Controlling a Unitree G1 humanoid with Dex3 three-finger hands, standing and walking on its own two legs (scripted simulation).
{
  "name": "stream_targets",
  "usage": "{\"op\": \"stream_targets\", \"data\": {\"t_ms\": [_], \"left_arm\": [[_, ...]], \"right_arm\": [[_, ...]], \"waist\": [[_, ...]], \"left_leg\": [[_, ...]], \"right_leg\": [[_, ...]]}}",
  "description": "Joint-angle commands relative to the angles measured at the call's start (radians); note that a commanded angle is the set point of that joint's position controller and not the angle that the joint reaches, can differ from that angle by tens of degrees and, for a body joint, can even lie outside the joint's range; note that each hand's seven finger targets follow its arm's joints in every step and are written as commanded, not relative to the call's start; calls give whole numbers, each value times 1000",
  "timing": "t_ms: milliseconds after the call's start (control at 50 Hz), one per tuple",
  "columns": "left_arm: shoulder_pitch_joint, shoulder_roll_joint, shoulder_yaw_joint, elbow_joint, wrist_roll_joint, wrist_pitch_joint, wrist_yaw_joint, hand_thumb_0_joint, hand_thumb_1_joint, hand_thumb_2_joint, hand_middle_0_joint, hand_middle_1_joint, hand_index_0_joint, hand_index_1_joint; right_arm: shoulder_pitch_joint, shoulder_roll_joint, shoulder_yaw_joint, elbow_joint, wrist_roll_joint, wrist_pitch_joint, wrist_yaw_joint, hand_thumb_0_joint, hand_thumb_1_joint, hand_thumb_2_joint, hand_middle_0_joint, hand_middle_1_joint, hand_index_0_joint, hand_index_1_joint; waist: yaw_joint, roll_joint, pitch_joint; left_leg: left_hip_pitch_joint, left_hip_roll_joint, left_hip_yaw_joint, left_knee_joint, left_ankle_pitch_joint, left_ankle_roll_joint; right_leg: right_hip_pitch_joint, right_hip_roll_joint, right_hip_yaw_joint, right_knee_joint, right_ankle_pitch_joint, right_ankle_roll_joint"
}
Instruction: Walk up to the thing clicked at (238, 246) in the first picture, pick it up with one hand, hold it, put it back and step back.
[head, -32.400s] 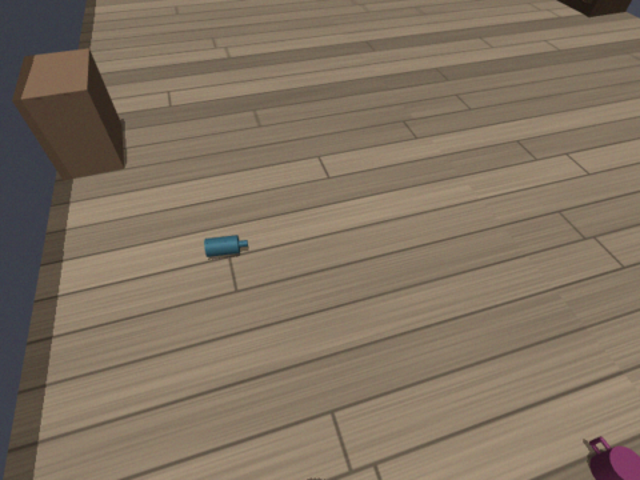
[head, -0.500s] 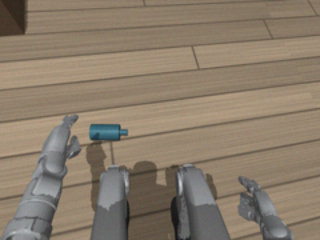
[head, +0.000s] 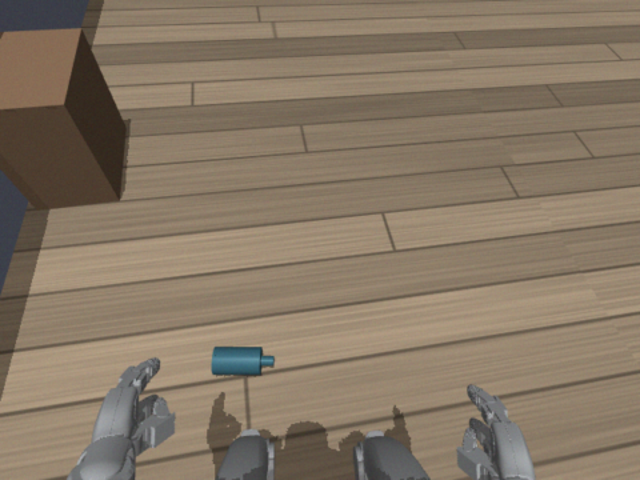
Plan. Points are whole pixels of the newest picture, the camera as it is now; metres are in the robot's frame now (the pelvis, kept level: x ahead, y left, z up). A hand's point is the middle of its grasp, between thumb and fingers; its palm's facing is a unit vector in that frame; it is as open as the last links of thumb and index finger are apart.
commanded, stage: home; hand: left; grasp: from above
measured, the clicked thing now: (244, 360) +0.46 +0.16 -0.64
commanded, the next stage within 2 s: none
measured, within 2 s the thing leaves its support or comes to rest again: neither
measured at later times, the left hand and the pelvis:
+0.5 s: hand (151, 450) +0.18 +0.18 +0.00, palm faces +0.08 -0.98 -0.19, open 7.4 cm; pelvis +0.02 +0.00 +0.04, yaw +2 degrees
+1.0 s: hand (154, 447) +0.18 +0.17 +0.00, palm faces +0.06 -0.98 -0.20, open 7.4 cm; pelvis +0.02 -0.01 +0.04, yaw +1 degrees
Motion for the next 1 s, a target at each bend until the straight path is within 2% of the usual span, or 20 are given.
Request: {"op": "stream_targets", "data": {"t_ms": [0,60,160,220,260,340,380,520,640,720,860,920,940,980], "left_arm": [[83,93,49,-277,0,-24,1,0,900,900,-200,-300,-200,-300],[162,78,33,-331,-1,-11,-6,0,900,900,-200,-300,-200,-300],[221,78,34,-369,2,3,-24,0,900,900,-200,-300,-200,-300],[231,85,34,-381,8,9,-38,0,900,900,-200,-300,-200,-300],[216,85,25,-381,12,12,-46,0,900,900,-200,-300,-200,-299],[205,88,32,-376,14,12,-57,0,900,900,-200,-300,-200,-300],[203,89,34,-386,15,10,-60,0,900,900,-200,-299,-200,-299],[198,90,37,-381,21,-1,-58,0,900,900,-200,-299,-200,-299],[214,87,33,-377,18,-3,-55,0,900,900,-200,-299,-200,-299],[220,94,43,-369,17,0,-53,0,900,900,-200,-299,-200,-299],[219,91,36,-375,17,2,-56,0,900,900,-200,-299,-200,-299],[214,94,42,-370,18,3,-58,0,900,900,-200,-300,-200,-300],[205,93,33,-373,17,3,-59,0,900,900,-200,-300,-200,-300],[204,91,35,-373,15,7,-59,0,900,900,-200,-300,-200,-299]], "right_arm": [[-5,-132,-63,-160,-3,-71,-33,0,-901,-899,200,299,200,299],[2,-131,-66,-172,-4,-83,-42,0,-901,-899,200,299,200,299],[-2,-133,-70,-184,-12,-107,-52,0,-901,-899,200,299,200,299],[-11,-139,-74,-188,-15,-121,-53,0,-900,-900,200,300,200,300],[-19,-145,-75,-191,-16,-131,-54,0,-900,-900,200,300,200,300],[-16,-150,-79,-182,-20,-147,-51,0,-900,-900,200,300,200,300],[-12,-152,-82,-179,-22,-152,-48,0,-900,-900,200,300,200,300],[-26,-150,-77,-175,-24,-161,-46,0,-900,-900,200,300,200,300],[-23,-149,-78,-169,-25,-164,-48,0,-900,-900,200,300,200,300],[-26,-150,-78,-170,-24,-165,-51,0,-900,-900,200,300,200,300],[-18,-153,-82,-165,-25,-167,-50,0,-900,-900,200,300,200,300],[-24,-151,-81,-162,-24,-168,-50,0,-900,-900,200,300,200,300],[-23,-151,-82,-164,-24,-166,-51,0,-900,-900,200,300,200,300],[-23,-153,-81,-165,-22,-168,-50,0,-900,-900,200,300,200,300]], "waist": [[12,54,-216],[11,30,-184],[15,7,-90],[19,6,-61],[12,-20,-34],[15,-7,-44],[17,18,-71],[27,22,-48],[24,6,-82],[32,-15,-76],[31,3,-83],[38,13,-54],[28,11,-61],[31,-2,-47]], "left_leg": [[344,-22,22,-278,277,21],[391,-23,22,-315,323,23],[405,-29,27,-365,281,30],[417,-30,31,-381,268,30],[415,-32,35,-387,240,34],[429,-34,33,-391,234,32],[450,-34,32,-390,264,27],[443,-33,25,-398,241,26],[453,-32,27,-377,303,27],[438,-34,33,-375,274,30],[446,-30,28,-383,281,26],[436,-27,28,-395,246,24],[439,-29,30,-388,253,26],[431,-29,31,-391,233,28]], "right_leg": [[249,20,-6,-267,276,-22],[294,22,-11,-308,318,-20],[319,20,-16,-375,283,-13],[318,17,-17,-389,263,-11],[310,15,-17,-403,237,-6],[315,11,-13,-400,231,-7],[329,11,-12,-389,257,-10],[327,12,-13,-387,240,-10],[344,12,-10,-376,299,-9],[341,10,-8,-388,278,-5],[341,12,-8,-377,278,-10],[328,14,-12,-380,239,-12],[321,13,-8,-385,248,-10],[322,12,-8,-387,234,-8]]}}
